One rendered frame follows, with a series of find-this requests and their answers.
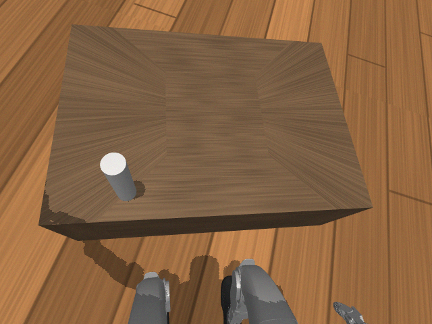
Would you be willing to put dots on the right robot foot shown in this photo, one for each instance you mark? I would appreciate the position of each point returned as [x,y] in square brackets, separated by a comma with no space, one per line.
[225,297]

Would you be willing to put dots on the right robot hand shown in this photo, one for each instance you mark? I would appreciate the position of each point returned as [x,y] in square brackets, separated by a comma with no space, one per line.
[350,315]

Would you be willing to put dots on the can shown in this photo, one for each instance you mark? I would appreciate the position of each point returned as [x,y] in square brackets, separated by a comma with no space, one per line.
[116,170]

